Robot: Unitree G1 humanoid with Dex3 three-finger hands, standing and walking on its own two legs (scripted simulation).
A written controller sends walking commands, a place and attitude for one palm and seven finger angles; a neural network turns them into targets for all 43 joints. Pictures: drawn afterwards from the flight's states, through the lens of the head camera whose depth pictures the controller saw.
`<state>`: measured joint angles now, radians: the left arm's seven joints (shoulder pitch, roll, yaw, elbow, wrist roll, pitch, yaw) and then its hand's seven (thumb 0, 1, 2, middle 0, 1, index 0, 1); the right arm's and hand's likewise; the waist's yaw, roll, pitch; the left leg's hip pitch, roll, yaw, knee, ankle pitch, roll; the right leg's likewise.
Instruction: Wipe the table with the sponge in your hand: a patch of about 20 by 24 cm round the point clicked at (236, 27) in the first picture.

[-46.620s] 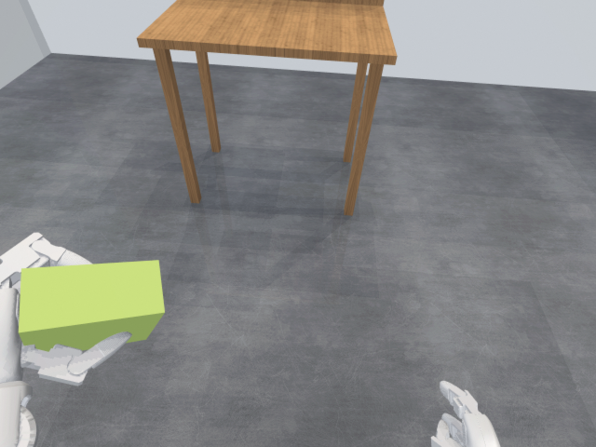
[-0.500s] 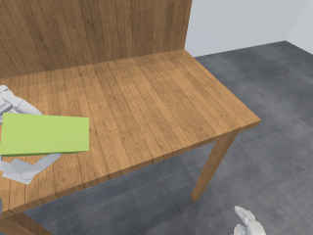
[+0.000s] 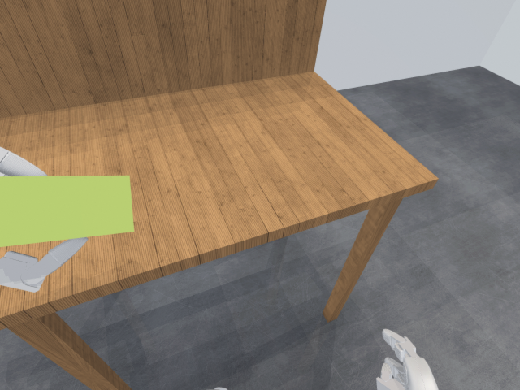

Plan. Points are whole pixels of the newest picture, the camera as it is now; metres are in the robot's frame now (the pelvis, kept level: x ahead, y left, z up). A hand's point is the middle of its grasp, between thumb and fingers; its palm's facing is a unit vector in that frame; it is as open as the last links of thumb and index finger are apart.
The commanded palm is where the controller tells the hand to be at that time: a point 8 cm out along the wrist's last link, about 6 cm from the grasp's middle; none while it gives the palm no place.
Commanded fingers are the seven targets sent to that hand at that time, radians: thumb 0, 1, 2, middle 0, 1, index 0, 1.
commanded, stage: step back with the hand held close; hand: left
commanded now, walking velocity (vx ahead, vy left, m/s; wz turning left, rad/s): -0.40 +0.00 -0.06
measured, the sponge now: (78, 211) +0.24 +0.22 +0.23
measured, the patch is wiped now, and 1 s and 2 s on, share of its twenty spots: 0.95 0.95 0.95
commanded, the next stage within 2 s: stop stepping back and stand still in 0.58 s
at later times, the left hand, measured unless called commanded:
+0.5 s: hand (31, 290) +0.14 +0.20 +0.25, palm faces +0.34 -0.87 -0.37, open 9.7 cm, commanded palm +0.09 +0.26 +0.25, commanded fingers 0.00 0.10 1.30 -1.20 -1.60 -1.20 -1.60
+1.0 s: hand out of the picture -0.02 +0.20 +0.25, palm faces +0.42 -0.84 -0.34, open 9.7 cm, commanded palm -0.07 +0.24 +0.25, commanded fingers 0.00 0.10 1.30 -1.20 -1.60 -1.20 -1.60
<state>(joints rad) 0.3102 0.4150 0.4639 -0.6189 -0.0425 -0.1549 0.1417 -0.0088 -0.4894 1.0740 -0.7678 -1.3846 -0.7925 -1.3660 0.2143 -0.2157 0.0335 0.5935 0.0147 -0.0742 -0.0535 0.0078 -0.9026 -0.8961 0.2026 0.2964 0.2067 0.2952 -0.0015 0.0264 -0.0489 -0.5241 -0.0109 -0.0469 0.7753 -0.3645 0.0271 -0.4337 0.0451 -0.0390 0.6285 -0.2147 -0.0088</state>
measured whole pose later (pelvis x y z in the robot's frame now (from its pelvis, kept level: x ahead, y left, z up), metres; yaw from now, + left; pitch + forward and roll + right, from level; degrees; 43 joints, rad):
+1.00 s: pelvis -0.24 -0.03 +0.01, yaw -2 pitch +0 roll +0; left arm 0.34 0.42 0.44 -0.59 -0.07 -0.11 0.11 -0.01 -0.49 1.07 -0.77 -1.38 -0.79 -1.37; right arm 0.21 -0.21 0.02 0.68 0.04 -0.03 -0.04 0.01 -0.90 -0.90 0.20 0.30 0.21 0.30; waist -0.02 -0.01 -0.07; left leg -0.52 0.03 0.03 1.16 -0.39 0.01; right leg -0.43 0.00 -0.07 0.63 -0.22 -0.04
